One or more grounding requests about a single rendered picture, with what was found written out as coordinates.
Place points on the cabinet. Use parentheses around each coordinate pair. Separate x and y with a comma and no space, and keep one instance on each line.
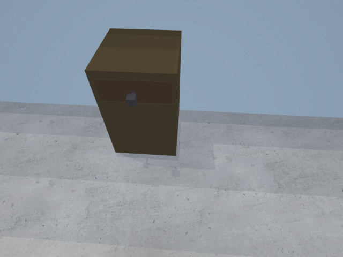
(146,55)

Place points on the handle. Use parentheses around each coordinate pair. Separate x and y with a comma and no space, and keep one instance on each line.
(131,99)

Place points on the drawer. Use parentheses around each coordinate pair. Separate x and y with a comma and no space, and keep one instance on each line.
(146,91)

